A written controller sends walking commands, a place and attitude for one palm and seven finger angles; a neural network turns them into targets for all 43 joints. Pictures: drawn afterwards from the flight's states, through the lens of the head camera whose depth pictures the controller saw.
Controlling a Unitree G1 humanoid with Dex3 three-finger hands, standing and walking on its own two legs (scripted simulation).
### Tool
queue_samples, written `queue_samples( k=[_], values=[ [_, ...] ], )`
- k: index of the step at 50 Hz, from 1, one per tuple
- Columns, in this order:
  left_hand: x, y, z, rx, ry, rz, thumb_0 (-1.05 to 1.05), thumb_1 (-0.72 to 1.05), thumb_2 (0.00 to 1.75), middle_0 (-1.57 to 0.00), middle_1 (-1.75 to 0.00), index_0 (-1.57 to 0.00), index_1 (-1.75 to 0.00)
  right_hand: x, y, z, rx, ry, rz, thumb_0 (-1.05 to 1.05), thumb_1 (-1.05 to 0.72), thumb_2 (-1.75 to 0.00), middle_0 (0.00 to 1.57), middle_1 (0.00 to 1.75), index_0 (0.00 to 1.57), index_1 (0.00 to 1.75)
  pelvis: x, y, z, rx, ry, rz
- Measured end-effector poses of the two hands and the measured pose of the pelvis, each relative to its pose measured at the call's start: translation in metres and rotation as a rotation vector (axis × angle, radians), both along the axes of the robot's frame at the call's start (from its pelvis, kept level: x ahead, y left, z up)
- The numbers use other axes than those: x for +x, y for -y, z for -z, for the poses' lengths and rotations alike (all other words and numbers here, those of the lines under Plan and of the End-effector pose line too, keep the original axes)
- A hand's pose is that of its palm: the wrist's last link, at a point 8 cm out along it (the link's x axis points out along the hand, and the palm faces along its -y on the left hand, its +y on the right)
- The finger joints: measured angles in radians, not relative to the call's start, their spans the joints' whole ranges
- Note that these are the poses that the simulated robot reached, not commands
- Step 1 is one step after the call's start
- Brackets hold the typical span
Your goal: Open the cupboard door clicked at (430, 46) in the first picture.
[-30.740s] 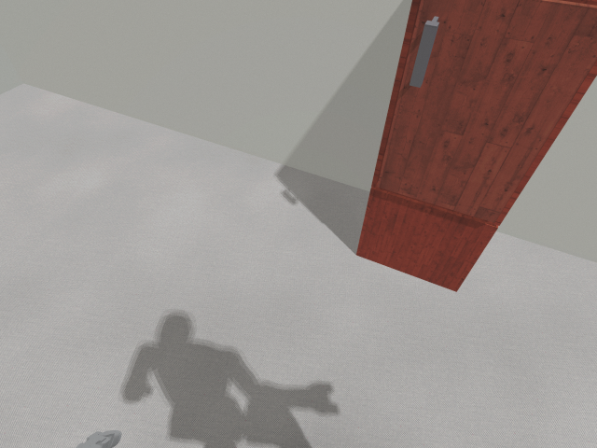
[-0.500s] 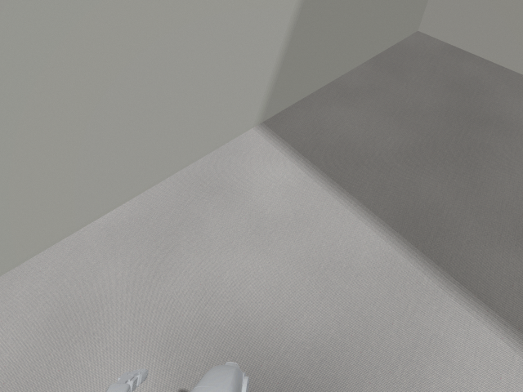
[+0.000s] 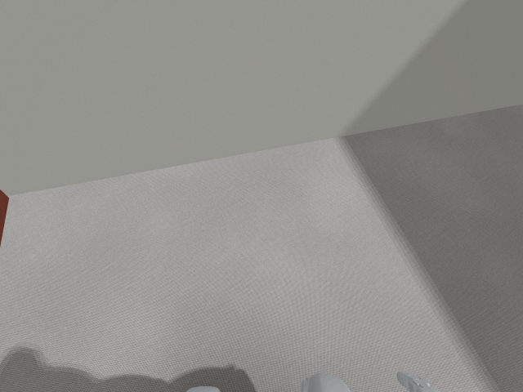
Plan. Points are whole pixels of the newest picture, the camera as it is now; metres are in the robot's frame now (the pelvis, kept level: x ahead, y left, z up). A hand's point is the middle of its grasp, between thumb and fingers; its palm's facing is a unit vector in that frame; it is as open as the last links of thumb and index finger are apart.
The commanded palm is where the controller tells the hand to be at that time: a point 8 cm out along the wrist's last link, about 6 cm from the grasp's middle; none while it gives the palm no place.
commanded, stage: turn to face it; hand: left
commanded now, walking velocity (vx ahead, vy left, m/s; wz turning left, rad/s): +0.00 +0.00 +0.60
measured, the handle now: out of the picture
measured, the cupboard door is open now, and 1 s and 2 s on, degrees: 47 47 47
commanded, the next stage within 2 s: take the last steps up to it in 1.76 s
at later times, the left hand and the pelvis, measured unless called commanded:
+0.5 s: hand out of the picture +0.06 +0.13 -0.14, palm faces +0.29 -0.92 -0.26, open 7.3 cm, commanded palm none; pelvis +0.03 -0.07 +0.01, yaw +18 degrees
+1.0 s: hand out of the picture -0.01 +0.20 -0.15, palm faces +0.58 -0.77 -0.25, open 7.4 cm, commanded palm none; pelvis +0.04 -0.04 +0.01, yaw +35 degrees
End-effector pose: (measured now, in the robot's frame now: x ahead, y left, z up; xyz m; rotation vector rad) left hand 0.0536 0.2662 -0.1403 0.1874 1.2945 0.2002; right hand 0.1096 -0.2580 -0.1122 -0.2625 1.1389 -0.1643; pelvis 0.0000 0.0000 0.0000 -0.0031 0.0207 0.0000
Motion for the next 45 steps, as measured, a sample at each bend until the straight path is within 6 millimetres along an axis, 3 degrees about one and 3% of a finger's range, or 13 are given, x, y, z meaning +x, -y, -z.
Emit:
queue_samples(
  k=[7,14,20,25,30,38,41,45],
  values=[
    [0.022,0.008,-0.020,0.021,0.093,-0.032,0.00,0.91,0.90,-0.20,-0.30,-0.20,-0.30,-0.011,-0.002,0.007,0.044,-0.080,-0.031,0.01,-0.90,-0.90,0.20,0.30,0.20,0.30,0.006,0.012,-0.008,-0.005,-0.012,-0.068],
    [0.035,0.042,-0.027,0.059,0.163,-0.062,0.00,0.90,0.90,-0.20,-0.30,-0.20,-0.30,-0.016,0.026,0.035,0.091,-0.160,-0.045,0.01,-0.90,-0.90,0.20,0.30,0.20,0.30,0.014,0.047,0.003,0.020,-0.020,-0.148],
    [0.010,0.074,-0.036,0.057,0.133,-0.132,0.00,0.90,0.90,-0.21,-0.30,-0.21,-0.30,0.006,0.048,0.035,0.091,-0.193,-0.096,0.01,-0.90,-0.90,0.20,0.30,0.20,0.30,0.019,0.063,-0.006,0.040,-0.001,-0.232],
    [-0.016,0.091,-0.033,0.027,0.104,-0.229,0.00,0.91,0.90,-0.21,-0.30,-0.21,-0.30,0.035,0.050,0.024,0.073,-0.194,-0.174,0.01,-0.91,-0.90,0.20,0.30,0.20,0.30,0.026,0.070,-0.011,0.052,0.001,-0.312],
    [-0.052,0.087,-0.023,0.019,0.076,-0.335,0.00,0.92,0.90,-0.21,-0.30,-0.21,-0.30,0.077,0.030,0.019,0.044,-0.169,-0.292,0.01,-0.91,-0.90,0.19,0.30,0.19,0.30,0.029,0.066,-0.008,0.045,0.005,-0.391],
    [-0.121,0.062,0.013,-0.017,-0.030,-0.492,0.00,0.91,0.90,-0.21,-0.30,-0.21,-0.30,0.142,-0.041,0.013,0.016,-0.004,-0.484,0.01,-0.91,-0.90,0.19,0.30,0.19,0.30,0.025,0.040,0.012,0.019,-0.001,-0.493],
    [-0.126,0.052,0.009,-0.010,-0.042,-0.528,0.00,0.91,0.90,-0.20,-0.30,-0.20,-0.30,0.146,-0.055,0.005,0.008,0.013,-0.520,0.01,-0.91,-0.90,0.20,0.30,0.20,0.30,0.026,0.035,0.007,0.008,0.001,-0.518],
    [-0.115,0.041,-0.005,0.005,0.018,-0.556,0.01,0.91,0.90,-0.20,-0.30,-0.20,-0.30,0.142,-0.063,0.000,0.000,-0.020,-0.552,0.01,-0.90,-0.90,0.20,0.30,0.20,0.30,0.029,0.032,-0.003,-0.006,-0.002,-0.559]
  ],
)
